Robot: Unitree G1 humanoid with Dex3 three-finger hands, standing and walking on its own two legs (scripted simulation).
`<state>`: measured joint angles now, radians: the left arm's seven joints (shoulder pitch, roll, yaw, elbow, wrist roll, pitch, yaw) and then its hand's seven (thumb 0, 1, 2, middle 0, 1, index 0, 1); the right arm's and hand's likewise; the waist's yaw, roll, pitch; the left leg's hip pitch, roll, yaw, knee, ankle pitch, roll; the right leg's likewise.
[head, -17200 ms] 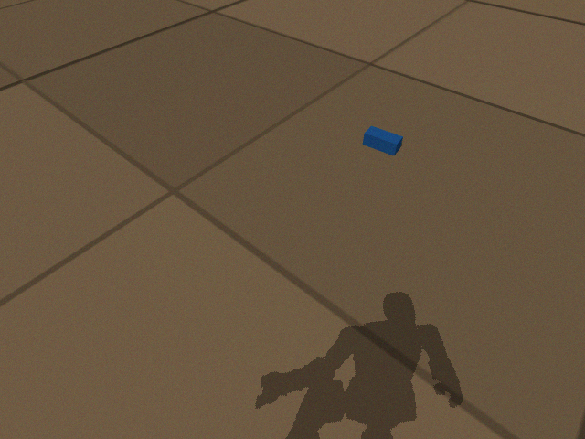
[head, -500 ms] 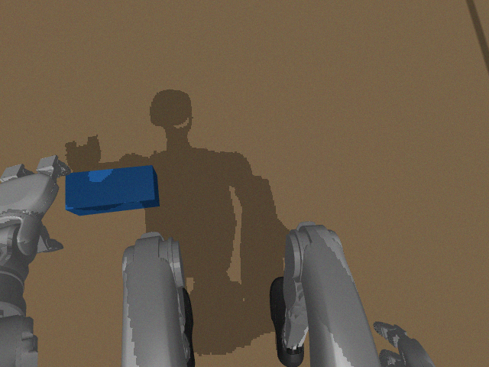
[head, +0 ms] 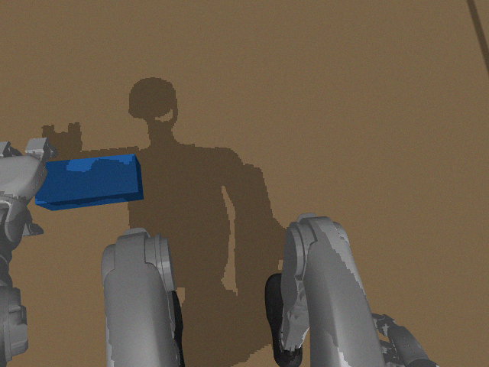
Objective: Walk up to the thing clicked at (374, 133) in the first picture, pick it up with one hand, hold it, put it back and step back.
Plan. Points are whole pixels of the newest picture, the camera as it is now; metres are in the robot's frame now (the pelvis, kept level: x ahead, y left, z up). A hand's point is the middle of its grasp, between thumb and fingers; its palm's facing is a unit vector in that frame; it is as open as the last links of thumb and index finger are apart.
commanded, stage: rise first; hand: left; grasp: from above
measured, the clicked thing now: (93, 182) +0.45 +0.30 -0.30
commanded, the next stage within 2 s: none
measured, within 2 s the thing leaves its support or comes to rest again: neither
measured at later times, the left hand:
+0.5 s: hand (42, 192) +0.40 +0.35 -0.18, palm faces -0.45 -0.09 -0.89, open 14.0 cm
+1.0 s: hand (51, 190) +0.41 +0.34 -0.20, palm faces -0.45 -0.10 -0.89, open 14.2 cm
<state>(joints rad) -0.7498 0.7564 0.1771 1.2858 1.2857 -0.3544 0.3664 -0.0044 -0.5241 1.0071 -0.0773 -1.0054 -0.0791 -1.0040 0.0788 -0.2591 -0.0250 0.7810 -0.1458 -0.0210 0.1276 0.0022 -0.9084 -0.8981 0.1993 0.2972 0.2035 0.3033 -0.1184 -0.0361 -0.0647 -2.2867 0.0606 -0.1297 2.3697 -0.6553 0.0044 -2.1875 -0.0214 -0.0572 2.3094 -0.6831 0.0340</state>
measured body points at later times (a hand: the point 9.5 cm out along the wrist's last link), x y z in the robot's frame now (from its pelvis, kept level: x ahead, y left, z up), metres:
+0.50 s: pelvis +0.01 +0.00 -0.02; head +0.23 +0.07 +0.37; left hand +0.42 +0.35 -0.13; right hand +0.09 -0.28 -0.13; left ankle +0.09 +0.13 -0.31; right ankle +0.10 -0.13 -0.31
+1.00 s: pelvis +0.01 +0.00 -0.02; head +0.24 +0.08 +0.35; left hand +0.43 +0.34 -0.15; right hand +0.10 -0.28 -0.13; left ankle +0.09 +0.13 -0.31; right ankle +0.10 -0.13 -0.31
